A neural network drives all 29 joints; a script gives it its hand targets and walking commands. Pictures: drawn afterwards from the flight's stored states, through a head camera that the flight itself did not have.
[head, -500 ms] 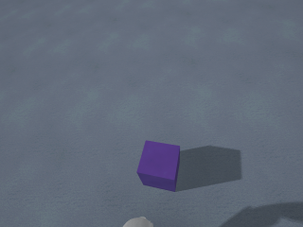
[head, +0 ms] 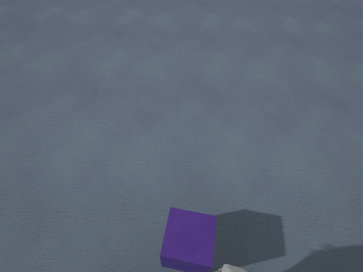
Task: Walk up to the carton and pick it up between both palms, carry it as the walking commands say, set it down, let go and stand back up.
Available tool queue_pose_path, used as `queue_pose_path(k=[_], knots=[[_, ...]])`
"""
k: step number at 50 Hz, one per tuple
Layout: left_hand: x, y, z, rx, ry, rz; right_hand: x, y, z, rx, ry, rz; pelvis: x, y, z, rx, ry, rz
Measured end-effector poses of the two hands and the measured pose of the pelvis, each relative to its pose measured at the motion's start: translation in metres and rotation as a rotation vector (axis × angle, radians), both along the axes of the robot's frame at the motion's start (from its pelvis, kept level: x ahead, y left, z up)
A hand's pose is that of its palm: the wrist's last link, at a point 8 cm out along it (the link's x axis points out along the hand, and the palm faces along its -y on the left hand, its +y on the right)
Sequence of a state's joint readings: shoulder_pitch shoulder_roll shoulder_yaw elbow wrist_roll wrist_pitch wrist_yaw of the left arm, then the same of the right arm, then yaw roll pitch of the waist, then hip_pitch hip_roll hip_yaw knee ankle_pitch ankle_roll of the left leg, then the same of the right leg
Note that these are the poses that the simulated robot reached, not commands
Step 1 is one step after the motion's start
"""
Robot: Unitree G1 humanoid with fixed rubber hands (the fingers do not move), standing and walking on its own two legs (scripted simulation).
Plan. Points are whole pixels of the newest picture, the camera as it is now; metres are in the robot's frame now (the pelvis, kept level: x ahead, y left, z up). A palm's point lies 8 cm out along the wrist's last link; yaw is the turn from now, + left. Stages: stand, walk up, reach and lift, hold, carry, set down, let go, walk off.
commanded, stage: walk up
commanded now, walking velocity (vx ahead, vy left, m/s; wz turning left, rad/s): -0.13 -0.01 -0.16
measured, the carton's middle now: (188, 242) +0.33 -0.01 -0.63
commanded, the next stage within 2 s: none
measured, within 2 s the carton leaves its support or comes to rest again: neither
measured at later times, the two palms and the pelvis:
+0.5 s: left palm (81, 262) +0.15 +0.28 -0.15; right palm out of the picture +0.14 -0.21 -0.11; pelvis +0.09 +0.04 +0.01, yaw -3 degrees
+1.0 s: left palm out of the picture +0.11 +0.21 -0.12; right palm out of the picture +0.10 -0.27 -0.14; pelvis +0.05 -0.04 +0.01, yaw -2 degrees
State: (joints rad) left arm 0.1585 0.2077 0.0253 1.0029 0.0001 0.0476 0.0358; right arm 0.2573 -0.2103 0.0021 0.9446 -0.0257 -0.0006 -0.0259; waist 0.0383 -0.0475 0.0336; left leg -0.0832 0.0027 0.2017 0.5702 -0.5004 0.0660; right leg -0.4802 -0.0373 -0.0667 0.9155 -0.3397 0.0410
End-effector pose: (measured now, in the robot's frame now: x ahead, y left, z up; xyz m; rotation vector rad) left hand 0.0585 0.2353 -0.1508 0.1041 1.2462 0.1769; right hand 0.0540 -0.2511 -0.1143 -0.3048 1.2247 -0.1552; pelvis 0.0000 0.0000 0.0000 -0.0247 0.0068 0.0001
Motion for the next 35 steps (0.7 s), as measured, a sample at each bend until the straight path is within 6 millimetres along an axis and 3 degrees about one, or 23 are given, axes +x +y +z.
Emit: queue_pose_path(k=[7,14,19,24,35], knots=[[0.042,0.007,0.001,0.044,0.012,-0.002,0.044,0.006,-0.024,0.046,0.034,-0.01,0.048,-0.002,-0.01,-0.023,0.013,-0.002],[0.068,0.025,0.015,0.05,0.019,-0.03,0.082,0.025,-0.011,0.049,0.007,-0.025,0.071,0.017,0.004,-0.018,0.025,-0.026],[0.086,0.038,0.0,0.019,0.032,-0.065,0.082,0.037,-0.009,0.016,0.005,-0.063,0.082,0.036,-0.002,-0.035,0.014,-0.045],[0.093,0.041,0.002,-0.006,0.053,-0.069,0.086,0.042,0.006,-0.008,-0.004,-0.074,0.089,0.044,0.005,-0.046,0.001,-0.051],[0.089,0.031,0.006,-0.009,0.068,-0.075,0.075,0.033,0.012,-0.011,0.02,-0.077,0.083,0.036,0.011,-0.038,0.008,-0.054]])
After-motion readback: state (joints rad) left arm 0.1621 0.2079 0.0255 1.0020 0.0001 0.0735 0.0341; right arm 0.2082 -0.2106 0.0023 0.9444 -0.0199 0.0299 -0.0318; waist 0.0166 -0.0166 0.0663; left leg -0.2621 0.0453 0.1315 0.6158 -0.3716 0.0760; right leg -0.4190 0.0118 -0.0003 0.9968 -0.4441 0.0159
